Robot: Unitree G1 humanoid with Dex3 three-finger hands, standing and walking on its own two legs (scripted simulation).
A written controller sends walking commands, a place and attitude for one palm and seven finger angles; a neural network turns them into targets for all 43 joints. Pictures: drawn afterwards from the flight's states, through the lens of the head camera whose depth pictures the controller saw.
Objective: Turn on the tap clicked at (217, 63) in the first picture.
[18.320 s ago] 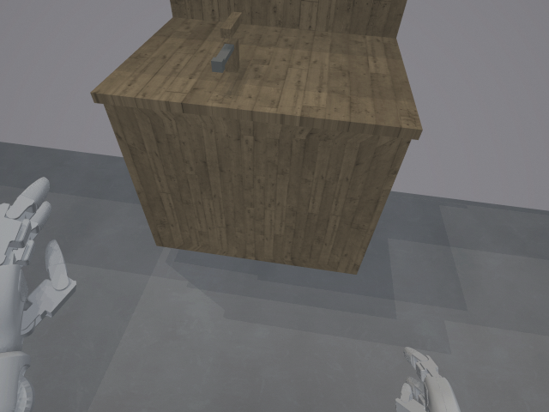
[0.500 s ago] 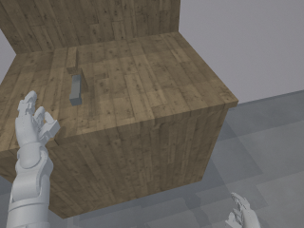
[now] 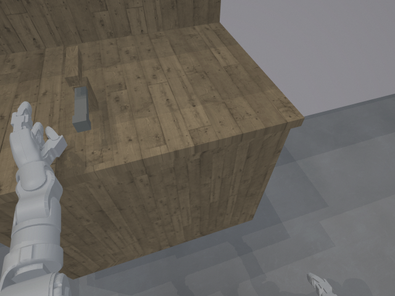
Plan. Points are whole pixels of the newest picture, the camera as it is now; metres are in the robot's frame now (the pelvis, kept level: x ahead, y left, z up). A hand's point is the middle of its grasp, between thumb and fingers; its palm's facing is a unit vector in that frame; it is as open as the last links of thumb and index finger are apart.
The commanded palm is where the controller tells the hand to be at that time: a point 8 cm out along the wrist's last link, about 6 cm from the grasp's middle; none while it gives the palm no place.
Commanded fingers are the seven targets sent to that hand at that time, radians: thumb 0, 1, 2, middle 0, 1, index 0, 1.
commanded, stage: reach beside the lever's end, fingers flat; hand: left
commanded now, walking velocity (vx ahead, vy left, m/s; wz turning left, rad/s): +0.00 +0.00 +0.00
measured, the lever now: (81, 122) +0.43 +0.28 +0.12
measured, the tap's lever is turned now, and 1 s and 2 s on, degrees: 0 0 7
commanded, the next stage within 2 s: push the lever round in 0.90 s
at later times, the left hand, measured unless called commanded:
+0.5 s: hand (54, 142) +0.38 +0.32 +0.11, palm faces +0.58 -0.81 -0.06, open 7.8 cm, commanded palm +0.34 +0.34 +0.12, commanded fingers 0.00 0.90 0.90 -0.15 -0.15 -0.15 -0.15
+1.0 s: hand (69, 134) +0.40 +0.29 +0.11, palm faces +0.57 -0.82 -0.08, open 7.8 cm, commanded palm +0.35 +0.33 +0.11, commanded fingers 0.00 0.90 0.90 -0.15 -0.15 -0.15 -0.15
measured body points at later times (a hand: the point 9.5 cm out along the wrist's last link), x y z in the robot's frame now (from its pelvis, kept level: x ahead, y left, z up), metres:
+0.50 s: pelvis +0.01 +0.01 +0.00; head +0.04 +0.01 +0.45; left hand +0.34 +0.36 +0.12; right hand +0.11 -0.24 -0.12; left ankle -0.02 +0.13 -0.73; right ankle +0.04 -0.10 -0.73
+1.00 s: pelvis +0.01 +0.00 +0.00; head +0.04 -0.01 +0.45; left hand +0.36 +0.33 +0.12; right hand +0.12 -0.25 -0.12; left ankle -0.02 +0.13 -0.73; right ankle +0.04 -0.10 -0.73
